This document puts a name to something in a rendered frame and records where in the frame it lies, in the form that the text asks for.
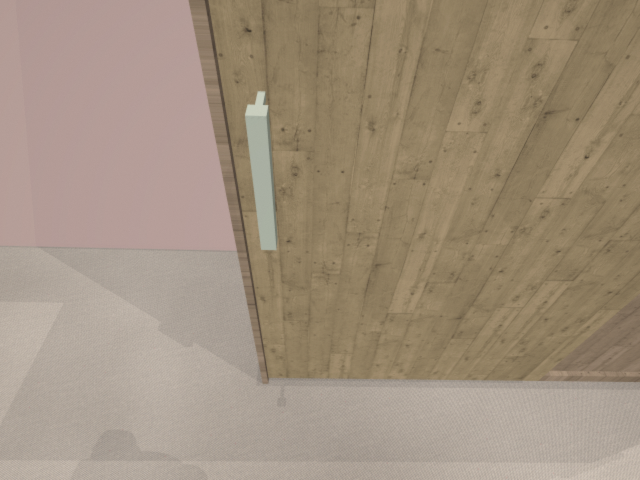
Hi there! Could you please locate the handle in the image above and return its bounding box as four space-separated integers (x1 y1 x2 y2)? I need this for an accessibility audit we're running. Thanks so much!
245 91 278 250

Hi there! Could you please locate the wardrobe door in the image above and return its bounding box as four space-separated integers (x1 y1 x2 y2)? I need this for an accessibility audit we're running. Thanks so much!
208 0 640 381
550 294 640 372

